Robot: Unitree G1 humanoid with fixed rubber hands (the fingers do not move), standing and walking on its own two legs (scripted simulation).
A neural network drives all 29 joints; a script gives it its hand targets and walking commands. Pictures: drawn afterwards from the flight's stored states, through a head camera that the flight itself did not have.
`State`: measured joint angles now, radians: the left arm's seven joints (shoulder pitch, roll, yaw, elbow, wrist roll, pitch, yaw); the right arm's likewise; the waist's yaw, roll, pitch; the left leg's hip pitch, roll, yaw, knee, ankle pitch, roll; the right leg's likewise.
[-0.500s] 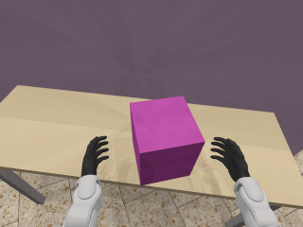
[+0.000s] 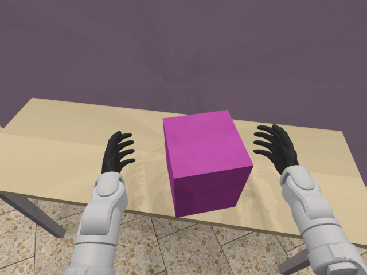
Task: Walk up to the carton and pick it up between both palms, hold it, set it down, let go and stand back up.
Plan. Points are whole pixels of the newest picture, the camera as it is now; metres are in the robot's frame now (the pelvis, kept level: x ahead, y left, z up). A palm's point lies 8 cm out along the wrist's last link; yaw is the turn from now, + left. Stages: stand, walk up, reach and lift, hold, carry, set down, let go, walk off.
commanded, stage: reach and lift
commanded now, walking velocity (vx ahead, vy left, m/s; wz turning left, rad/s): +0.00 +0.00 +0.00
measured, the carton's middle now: (201, 165) +0.41 +0.02 -0.04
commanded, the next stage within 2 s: none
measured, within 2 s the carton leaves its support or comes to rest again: neither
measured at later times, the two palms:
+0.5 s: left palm (110, 138) +0.35 +0.22 +0.11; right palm (270, 125) +0.44 -0.12 +0.11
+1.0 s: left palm (121, 165) +0.34 +0.22 +0.02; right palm (257, 139) +0.45 -0.11 +0.05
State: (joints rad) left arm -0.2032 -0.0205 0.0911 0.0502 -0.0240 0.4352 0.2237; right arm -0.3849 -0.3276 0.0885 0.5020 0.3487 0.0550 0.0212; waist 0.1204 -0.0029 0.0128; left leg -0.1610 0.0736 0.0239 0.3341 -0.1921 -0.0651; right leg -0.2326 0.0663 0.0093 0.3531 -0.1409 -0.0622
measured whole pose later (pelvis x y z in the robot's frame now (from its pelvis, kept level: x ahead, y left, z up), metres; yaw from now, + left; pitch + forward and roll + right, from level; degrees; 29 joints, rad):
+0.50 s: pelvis +0.00 -0.01 +0.00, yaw +2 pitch +8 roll +1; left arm -0.53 0.06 0.18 0.24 -0.07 0.46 0.20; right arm -0.73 -0.32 0.10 0.68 0.34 0.15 -0.03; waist 0.14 0.00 -0.03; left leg -0.32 0.07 -0.02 0.37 -0.18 -0.08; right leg -0.38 0.07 -0.02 0.39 -0.14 -0.08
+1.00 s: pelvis +0.01 +0.01 -0.01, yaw +1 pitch +12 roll +0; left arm -0.50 -0.07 0.20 0.75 0.04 -0.08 0.20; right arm -0.78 -0.28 0.11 1.15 0.26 -0.23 0.02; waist 0.17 0.01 -0.11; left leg -0.43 0.07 -0.01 0.45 -0.23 -0.06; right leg -0.47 0.06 -0.01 0.41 -0.16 -0.05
